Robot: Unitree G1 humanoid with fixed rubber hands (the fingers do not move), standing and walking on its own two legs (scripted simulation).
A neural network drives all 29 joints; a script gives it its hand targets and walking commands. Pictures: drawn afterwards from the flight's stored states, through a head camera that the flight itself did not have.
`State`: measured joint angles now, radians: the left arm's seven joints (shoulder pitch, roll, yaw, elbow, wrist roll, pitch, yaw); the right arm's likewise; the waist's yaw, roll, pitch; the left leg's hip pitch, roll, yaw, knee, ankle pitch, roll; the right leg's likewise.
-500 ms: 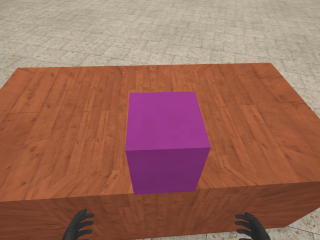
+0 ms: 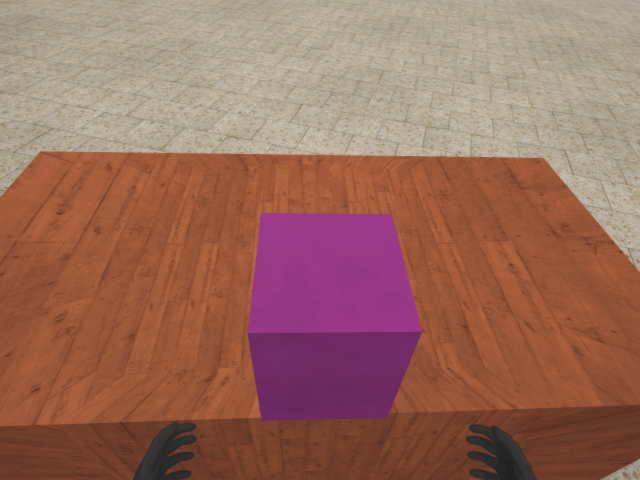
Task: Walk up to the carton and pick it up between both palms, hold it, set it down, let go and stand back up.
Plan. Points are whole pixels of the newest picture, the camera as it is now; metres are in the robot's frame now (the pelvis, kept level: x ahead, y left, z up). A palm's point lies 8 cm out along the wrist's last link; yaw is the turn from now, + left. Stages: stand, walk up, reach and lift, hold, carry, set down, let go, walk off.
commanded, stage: reach and lift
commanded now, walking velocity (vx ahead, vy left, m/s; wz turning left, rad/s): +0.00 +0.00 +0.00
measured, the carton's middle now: (326, 318) +0.39 +0.01 -0.03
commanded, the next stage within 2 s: none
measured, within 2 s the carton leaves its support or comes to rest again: neither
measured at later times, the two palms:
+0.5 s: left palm (162, 468) +0.17 +0.20 -0.04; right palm (522, 476) +0.18 -0.23 -0.04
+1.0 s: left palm (172, 381) +0.25 +0.20 +0.02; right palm (520, 390) +0.26 -0.23 +0.02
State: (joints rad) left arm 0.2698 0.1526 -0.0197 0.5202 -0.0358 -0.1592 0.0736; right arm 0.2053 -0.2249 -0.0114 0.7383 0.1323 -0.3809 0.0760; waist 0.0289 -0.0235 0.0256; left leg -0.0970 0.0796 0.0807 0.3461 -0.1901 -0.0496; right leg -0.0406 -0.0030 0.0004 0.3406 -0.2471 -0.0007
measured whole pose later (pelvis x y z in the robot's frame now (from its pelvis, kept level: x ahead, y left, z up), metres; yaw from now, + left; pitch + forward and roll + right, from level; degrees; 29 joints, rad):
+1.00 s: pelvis -0.01 +0.00 +0.00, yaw -1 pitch -1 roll +0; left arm -0.01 0.14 0.00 0.40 -0.13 -0.06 0.08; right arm -0.09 -0.32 0.07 0.64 0.32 -0.27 0.04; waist 0.02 -0.01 -0.01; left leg -0.13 0.08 0.09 0.32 -0.16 -0.05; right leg -0.09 0.00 0.01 0.34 -0.23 0.00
